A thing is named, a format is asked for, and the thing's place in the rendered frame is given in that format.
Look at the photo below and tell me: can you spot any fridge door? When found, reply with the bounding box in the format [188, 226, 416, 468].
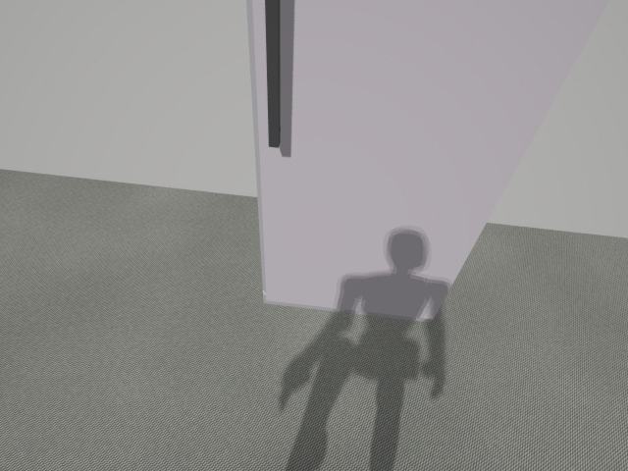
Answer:
[252, 0, 609, 319]

